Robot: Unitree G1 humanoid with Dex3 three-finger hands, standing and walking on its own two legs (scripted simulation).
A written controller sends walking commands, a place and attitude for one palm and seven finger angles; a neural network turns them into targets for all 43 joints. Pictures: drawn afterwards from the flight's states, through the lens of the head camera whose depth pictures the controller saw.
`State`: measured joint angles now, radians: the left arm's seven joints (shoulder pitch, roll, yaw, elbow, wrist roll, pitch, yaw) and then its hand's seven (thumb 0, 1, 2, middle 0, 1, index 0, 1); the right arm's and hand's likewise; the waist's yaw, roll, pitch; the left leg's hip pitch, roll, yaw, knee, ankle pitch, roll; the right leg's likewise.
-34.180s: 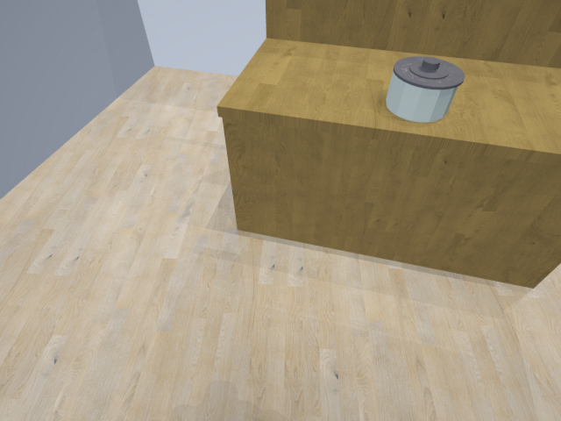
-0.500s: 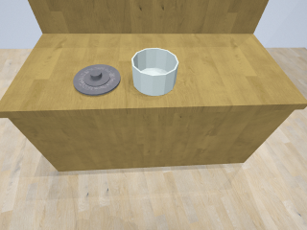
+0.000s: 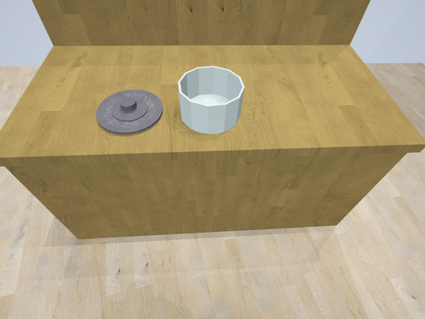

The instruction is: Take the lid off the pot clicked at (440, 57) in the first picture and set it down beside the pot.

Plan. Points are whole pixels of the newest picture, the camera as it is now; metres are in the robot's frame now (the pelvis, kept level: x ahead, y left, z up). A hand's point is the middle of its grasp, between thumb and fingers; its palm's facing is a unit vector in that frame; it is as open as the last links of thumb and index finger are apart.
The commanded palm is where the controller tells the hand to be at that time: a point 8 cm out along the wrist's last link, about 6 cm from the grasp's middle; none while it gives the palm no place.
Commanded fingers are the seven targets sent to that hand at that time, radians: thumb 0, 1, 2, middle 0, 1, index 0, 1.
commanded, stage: let the arm hang, fingers relaxed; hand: left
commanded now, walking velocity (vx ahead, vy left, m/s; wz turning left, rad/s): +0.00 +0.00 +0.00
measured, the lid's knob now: (128, 103) +0.71 +0.30 -0.06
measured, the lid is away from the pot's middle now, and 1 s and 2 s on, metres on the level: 0.26 0.26 0.26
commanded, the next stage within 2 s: look to check the result in 0.92 s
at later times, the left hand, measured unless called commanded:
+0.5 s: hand out of the picture +0.02 +0.17 -0.18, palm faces +0.02 -0.98 -0.20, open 7.3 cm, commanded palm none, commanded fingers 0.00 0.90 0.90 -0.20 -0.30 -0.20 -0.30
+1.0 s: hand out of the picture +0.00 +0.17 -0.18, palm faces +0.01 -0.98 -0.19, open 7.3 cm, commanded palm none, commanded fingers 0.00 0.90 0.90 -0.20 -0.30 -0.20 -0.30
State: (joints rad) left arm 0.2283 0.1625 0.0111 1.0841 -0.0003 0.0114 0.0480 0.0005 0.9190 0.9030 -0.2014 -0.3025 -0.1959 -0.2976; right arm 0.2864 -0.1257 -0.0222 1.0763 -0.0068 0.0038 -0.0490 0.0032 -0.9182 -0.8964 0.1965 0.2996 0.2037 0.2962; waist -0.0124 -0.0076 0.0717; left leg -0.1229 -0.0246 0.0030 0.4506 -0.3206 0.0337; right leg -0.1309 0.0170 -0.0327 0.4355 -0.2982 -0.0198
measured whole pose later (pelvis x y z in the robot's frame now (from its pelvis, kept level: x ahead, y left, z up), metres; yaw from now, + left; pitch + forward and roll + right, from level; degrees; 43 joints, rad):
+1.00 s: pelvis +0.00 +0.00 +0.00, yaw -1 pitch -1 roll +0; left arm 0.25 0.15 0.01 1.12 0.00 0.01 0.05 0.01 0.93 0.90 -0.20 -0.30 -0.20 -0.30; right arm 0.30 -0.10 -0.02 1.10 0.00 0.00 -0.05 0.00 -0.91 -0.90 0.20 0.30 0.20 0.30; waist -0.01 -0.01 0.07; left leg -0.11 -0.03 0.02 0.43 -0.31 0.04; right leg -0.13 0.01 -0.01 0.43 -0.28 -0.01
